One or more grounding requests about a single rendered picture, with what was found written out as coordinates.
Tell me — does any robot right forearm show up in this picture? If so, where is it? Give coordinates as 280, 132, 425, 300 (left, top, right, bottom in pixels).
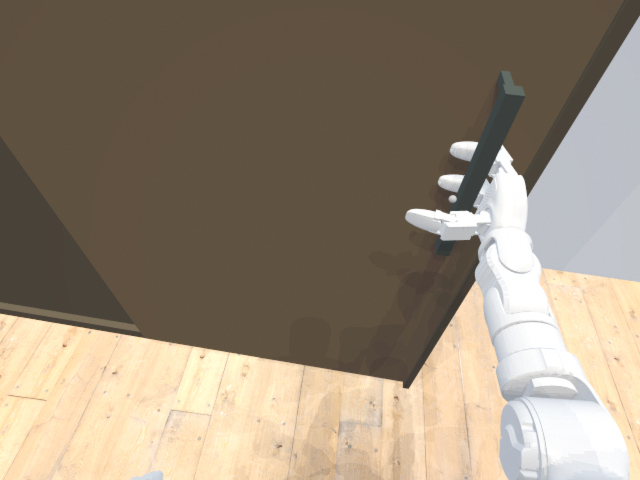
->
475, 228, 630, 480

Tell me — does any right robot hand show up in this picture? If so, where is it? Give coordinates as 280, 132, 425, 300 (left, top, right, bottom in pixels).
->
405, 142, 528, 243

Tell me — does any wardrobe door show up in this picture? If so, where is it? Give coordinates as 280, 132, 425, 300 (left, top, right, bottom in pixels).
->
0, 0, 624, 382
0, 137, 134, 324

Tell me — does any handle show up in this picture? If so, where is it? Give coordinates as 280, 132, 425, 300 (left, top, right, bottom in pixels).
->
435, 71, 525, 256

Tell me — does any robot right upper arm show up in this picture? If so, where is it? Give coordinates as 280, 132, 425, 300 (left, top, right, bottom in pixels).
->
499, 396, 628, 480

